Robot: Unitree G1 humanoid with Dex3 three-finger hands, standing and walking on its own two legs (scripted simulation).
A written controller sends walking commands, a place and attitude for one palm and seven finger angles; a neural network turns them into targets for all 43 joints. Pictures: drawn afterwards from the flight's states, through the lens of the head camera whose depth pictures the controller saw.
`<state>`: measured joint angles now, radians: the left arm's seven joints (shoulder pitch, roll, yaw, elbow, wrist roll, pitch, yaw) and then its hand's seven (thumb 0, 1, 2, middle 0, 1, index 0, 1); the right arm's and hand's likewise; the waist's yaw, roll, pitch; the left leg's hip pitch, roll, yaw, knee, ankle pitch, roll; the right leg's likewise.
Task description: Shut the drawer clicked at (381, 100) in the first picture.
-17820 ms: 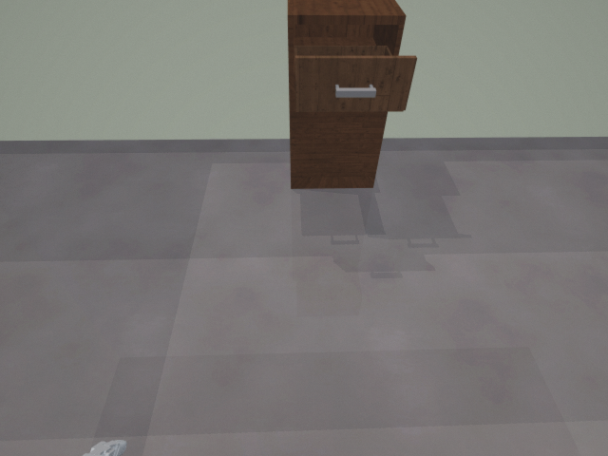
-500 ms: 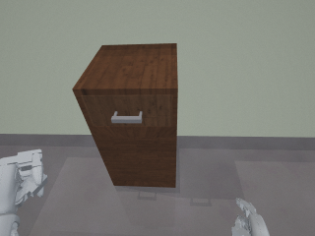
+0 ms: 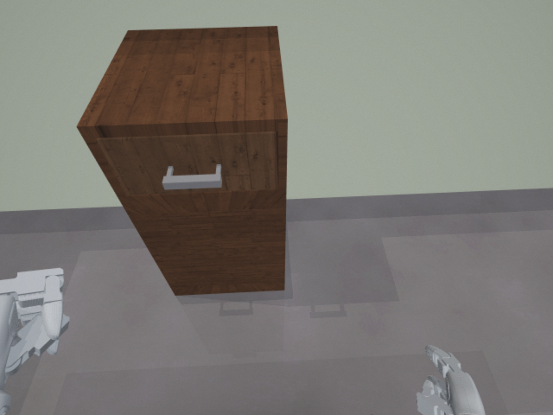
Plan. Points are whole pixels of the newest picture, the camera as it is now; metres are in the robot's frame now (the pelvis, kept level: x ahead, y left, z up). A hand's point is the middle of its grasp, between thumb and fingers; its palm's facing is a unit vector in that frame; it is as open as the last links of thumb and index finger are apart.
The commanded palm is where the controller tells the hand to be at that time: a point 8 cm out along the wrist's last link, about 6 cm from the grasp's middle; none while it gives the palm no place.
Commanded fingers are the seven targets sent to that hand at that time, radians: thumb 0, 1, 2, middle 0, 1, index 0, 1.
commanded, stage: step back with the hand held close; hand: left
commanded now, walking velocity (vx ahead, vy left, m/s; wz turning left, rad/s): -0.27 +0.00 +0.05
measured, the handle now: (193, 175) +0.61 +0.23 -0.08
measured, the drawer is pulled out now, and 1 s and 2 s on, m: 0.00 0.00 0.00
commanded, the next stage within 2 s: stop stepping back and stand still in 1.00 s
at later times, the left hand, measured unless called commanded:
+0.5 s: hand out of the picture +0.10 +0.26 +0.15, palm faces +0.40 -0.79 -0.46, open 3.2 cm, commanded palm +0.03 +0.30 +0.17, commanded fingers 0.00 0.90 0.90 -1.40 -1.60 -1.40 -1.60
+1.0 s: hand out of the picture +0.04 +0.28 +0.17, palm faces +0.34 -0.85 -0.40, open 3.2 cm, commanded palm -0.03 +0.31 +0.17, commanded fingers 0.00 0.90 0.90 -1.40 -1.60 -1.40 -1.60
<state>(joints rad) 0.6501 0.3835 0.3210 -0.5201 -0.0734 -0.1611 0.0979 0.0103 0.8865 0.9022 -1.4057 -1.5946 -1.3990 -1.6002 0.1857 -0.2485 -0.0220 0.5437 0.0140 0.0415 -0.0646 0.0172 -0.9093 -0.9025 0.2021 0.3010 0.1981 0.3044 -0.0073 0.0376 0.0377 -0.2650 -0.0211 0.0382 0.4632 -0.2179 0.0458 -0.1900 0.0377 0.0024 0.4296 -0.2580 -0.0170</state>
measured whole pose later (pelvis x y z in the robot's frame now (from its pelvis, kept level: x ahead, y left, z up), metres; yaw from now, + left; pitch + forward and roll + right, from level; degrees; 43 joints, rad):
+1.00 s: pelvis -0.16 +0.04 -0.01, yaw -1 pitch +8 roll -6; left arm 0.62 0.44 0.41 -0.68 -0.07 -0.27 0.14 0.01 0.89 0.90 -1.41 -1.60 -1.40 -1.60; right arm 0.15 -0.14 0.01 0.63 -0.05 -0.12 -0.03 0.02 -0.91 -0.90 0.21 0.30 0.20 0.31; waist 0.02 -0.02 -0.06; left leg -0.55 0.03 0.05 0.25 0.15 0.05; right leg -0.08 0.09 -0.04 0.56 -0.56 -0.04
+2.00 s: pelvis -0.27 +0.13 -0.02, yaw -1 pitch -2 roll +0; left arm 0.50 0.33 0.33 -0.60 -0.02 -0.15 0.17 0.01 0.89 0.90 -1.41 -1.60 -1.41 -1.60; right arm 0.21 -0.18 0.00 0.65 -0.02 -0.11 -0.08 0.02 -0.91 -0.90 0.20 0.30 0.20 0.30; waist 0.00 -0.07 0.01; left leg -0.32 0.04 0.05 0.67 -0.33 0.00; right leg -0.35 -0.02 -0.04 0.90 -0.50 -0.02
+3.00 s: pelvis -0.24 +0.12 +0.00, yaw +1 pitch -3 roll +0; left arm 0.27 0.13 0.00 1.12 0.01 0.01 0.03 0.00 0.91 0.90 -0.27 -0.38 -0.27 -0.38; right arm 0.29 -0.15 0.00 1.12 -0.02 0.02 -0.03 0.01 -0.93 -0.90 0.20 0.30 0.20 0.30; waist 0.00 0.03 0.04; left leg -0.16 0.03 0.07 0.43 -0.22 0.00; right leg -0.14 -0.04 -0.11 0.44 -0.26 0.00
